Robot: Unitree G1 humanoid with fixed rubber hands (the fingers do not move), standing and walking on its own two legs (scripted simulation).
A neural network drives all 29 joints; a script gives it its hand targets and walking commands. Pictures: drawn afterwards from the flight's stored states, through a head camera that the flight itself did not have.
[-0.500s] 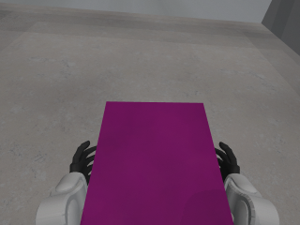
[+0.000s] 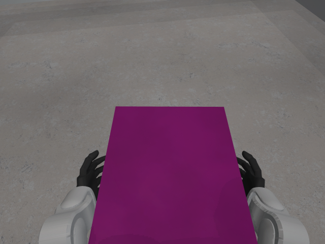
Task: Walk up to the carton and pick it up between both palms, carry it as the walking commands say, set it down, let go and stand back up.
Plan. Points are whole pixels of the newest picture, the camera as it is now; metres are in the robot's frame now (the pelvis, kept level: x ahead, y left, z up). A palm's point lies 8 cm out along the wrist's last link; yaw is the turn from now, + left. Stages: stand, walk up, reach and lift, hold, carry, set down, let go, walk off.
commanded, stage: carry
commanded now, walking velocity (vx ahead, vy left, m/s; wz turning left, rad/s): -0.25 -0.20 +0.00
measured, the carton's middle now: (169, 189) +0.26 -0.01 +0.00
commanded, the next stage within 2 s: none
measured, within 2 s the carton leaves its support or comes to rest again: neither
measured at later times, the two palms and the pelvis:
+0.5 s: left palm out of the picture +0.13 +0.04 +0.09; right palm out of the picture +0.13 -0.29 +0.11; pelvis -0.11 -0.13 +0.01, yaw +1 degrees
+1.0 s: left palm out of the picture -0.04 -0.09 +0.07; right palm out of the picture -0.02 -0.42 +0.08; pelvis -0.25 -0.27 +0.00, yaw +2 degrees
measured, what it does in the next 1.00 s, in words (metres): steps to the right: left foot, then right foot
